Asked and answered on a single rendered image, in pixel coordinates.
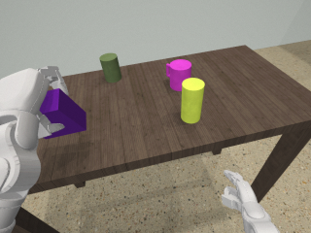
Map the table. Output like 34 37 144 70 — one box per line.
11 45 311 233

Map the left robot forearm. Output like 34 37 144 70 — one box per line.
0 110 41 233

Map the left robot hand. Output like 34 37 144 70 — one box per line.
0 66 69 139

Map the right robot forearm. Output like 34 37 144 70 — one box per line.
241 201 281 233

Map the right robot hand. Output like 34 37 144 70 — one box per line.
222 170 258 212

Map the sponge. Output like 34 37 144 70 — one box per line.
39 88 86 140

